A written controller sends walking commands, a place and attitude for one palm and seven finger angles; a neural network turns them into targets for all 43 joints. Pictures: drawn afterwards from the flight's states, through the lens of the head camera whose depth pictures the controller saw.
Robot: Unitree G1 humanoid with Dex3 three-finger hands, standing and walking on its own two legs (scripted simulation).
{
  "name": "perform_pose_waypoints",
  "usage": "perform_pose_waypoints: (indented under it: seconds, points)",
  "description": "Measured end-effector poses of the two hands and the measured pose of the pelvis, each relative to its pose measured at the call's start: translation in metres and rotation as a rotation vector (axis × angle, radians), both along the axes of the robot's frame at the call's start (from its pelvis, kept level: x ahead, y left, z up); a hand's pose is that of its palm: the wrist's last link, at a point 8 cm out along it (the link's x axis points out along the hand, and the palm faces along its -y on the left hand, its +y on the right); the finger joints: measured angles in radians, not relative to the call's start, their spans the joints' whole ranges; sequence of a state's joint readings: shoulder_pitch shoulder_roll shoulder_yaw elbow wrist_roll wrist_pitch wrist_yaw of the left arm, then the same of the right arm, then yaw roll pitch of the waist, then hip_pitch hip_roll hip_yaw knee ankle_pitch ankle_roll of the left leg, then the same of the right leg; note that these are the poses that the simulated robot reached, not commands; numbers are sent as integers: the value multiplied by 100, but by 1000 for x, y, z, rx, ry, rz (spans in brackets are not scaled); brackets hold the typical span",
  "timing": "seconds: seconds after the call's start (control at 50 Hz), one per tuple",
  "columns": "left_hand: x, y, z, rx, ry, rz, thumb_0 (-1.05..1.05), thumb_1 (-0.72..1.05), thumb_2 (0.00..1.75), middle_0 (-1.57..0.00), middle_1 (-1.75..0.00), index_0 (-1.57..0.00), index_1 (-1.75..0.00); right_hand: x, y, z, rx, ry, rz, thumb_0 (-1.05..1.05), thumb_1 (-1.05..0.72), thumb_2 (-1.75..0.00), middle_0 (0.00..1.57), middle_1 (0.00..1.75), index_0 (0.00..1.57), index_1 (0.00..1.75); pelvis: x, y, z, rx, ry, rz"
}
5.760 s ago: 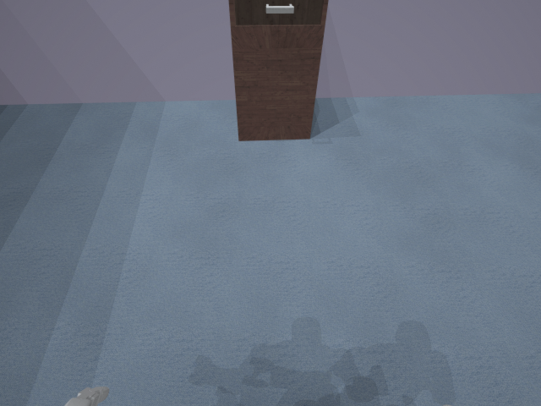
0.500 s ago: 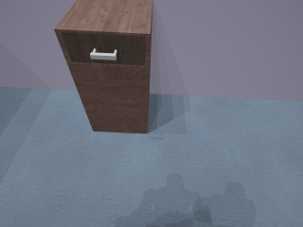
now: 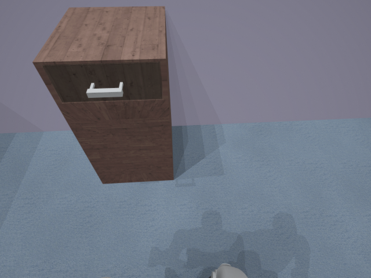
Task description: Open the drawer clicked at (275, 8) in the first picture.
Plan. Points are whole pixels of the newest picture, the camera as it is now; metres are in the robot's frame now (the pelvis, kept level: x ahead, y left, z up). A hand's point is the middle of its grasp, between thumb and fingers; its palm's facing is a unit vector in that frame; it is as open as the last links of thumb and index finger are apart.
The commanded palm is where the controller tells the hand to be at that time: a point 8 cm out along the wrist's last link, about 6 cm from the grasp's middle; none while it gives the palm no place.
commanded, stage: take the last steps up to it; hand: left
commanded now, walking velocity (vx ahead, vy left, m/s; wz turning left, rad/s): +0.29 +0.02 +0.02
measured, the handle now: (106, 89) +0.71 +0.28 -0.03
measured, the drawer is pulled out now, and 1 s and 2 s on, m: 0.00 0.00 0.00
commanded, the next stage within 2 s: come to a stop and stand still in 0.36 s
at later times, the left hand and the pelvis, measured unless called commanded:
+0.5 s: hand out of the picture +0.12 +0.20 -0.18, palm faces +0.12 -0.98 -0.17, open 7.3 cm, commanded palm none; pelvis +0.17 +0.02 +0.00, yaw +1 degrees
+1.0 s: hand (116, 241) +0.24 +0.19 -0.16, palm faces +0.01 -0.96 -0.28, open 7.4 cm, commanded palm none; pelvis +0.17 -0.02 +0.00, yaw -2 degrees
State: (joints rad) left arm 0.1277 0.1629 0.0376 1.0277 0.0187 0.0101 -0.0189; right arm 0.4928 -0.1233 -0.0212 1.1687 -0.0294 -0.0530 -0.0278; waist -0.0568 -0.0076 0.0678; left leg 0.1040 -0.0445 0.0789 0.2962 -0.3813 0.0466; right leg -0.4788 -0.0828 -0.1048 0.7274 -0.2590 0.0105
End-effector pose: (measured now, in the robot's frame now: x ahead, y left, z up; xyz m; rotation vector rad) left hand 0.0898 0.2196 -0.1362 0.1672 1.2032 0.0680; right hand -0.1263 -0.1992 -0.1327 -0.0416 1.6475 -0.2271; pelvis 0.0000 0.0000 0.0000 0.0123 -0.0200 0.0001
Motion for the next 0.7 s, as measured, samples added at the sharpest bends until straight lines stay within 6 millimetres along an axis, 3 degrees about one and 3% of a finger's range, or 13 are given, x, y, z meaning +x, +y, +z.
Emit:
perform_pose_waypoints:
  seconds: [0.08, 0.14, 0.2, 0.3, 0.4, 0.5, 0.58, 0.66, 0.7]
  points:
    - [63, -20, -2, 8, -113, -24, 0, 91, 90, -19, -30, -20, -30, 13, -8, -11, 30, 67, -26, 0, -91, -90, 20, 30, 20, 29, 33, -16, -13, -9, -5, 5]
    - [77, -26, 2, 5, -146, 11, 0, 91, 90, -20, -30, -20, -30, 51, -22, -14, 30, 38, -6, 0, -91, -90, 20, 30, 20, 29, 51, -24, -10, -15, -14, 22]
    - [71, -27, 7, 13, -95, 46, 0, 91, 90, -20, -30, -20, -30, 111, -36, -13, 13, -61, 34, 0, -91, -90, 20, 30, 20, 29, 69, -25, -1, -21, -9, 28]
    - [61, -4, 14, 63, -20, 107, -3, 95, 90, -20, -30, -20, -30, 219, -46, -6, -13, -258, 101, 0, -91, -90, 20, 29, 19, 29, 98, -22, 9, -23, 7, 34]
    - [41, 10, 8, 44, 99, 143, -2, 94, 90, -20, -30, -20, -30, 309, -41, 4, -44, -387, 171, 0, -93, -90, 20, 29, 19, 29, 129, -6, 10, -30, 8, 28]
    - [26, 26, -13, -1, 223, 197, -1, 92, 90, -20, -30, -20, -30, 381, -19, 8, -78, -479, 247, 0, -93, -90, 20, 29, 19, 29, 166, 22, -1, -51, 1, 24]
    - [29, 35, -20, -12, 306, 199, 0, 91, 90, -19, -30, -20, -30, 408, 6, 12, -89, -491, 264, 0, -92, -90, 20, 29, 19, 29, 183, 35, -1, -22, -7, 7]
    - [48, 39, -14, -18, 321, 172, 0, 91, 90, -19, -30, -20, -30, 413, 24, 14, -72, -462, 241, 0, -92, -90, 20, 30, 20, 29, 190, 39, 6, -28, -3, -1]
    - [60, 41, -12, -13, 308, 154, 0, 91, 90, -19, -30, -20, -30, 413, 22, 17, -88, -467, 204, -1, -93, -89, 20, 30, 20, 30, 189, 39, 9, -32, 3, -10]
